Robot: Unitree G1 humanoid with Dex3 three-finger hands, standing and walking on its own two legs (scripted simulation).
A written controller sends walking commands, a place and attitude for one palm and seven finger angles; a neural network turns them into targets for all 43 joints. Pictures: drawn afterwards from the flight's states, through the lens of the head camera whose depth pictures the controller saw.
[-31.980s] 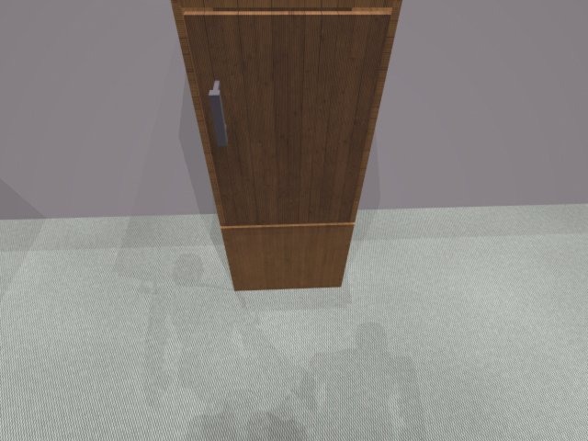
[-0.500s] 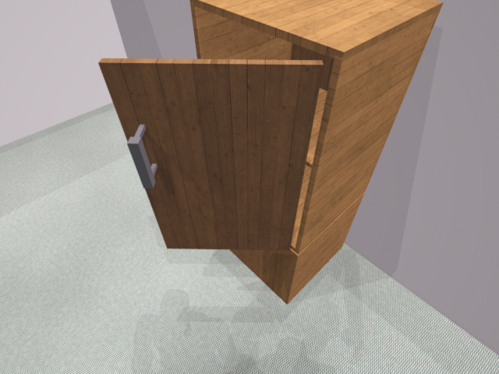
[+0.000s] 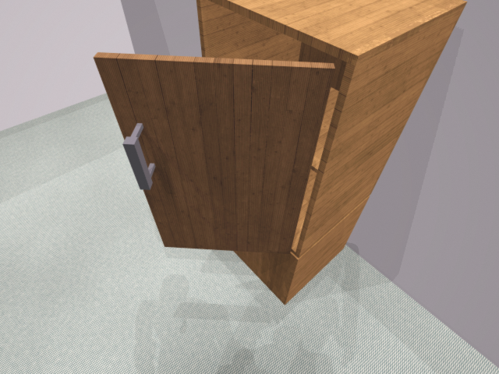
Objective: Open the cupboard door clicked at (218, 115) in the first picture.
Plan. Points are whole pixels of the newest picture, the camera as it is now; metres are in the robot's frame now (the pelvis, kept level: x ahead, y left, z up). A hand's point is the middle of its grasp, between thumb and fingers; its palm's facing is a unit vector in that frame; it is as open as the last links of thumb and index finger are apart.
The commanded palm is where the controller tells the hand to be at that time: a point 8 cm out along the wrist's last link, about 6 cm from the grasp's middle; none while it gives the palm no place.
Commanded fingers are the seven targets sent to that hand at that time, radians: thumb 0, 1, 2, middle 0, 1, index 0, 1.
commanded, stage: come to a stop and stand still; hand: left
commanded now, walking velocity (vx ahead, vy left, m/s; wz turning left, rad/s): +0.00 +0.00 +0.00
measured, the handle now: (142, 157) +0.48 +0.25 +0.06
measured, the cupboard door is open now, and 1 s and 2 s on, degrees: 45 45 45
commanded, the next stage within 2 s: look again from close up in 0.56 s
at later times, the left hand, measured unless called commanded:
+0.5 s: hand out of the picture -0.01 +0.17 -0.18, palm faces +0.05 -0.98 -0.17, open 7.3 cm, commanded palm none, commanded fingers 0.00 0.90 0.90 -0.20 -0.30 -0.20 -0.30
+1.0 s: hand out of the picture +0.01 +0.23 -0.18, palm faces -0.02 -0.98 -0.21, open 7.4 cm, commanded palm none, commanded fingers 0.00 0.90 0.90 -0.20 -0.30 -0.20 -0.30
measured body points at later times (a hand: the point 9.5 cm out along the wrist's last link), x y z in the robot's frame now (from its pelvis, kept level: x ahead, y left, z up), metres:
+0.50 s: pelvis +0.02 +0.01 +0.00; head +0.02 +0.02 +0.45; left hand -0.01 +0.22 -0.16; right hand +0.02 -0.21 -0.16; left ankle +0.03 +0.16 -0.74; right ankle -0.07 -0.06 -0.74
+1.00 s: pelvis -0.02 +0.06 -0.01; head -0.02 +0.06 +0.44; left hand +0.01 +0.29 -0.16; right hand -0.01 -0.17 -0.16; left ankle +0.03 +0.15 -0.74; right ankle -0.07 -0.06 -0.74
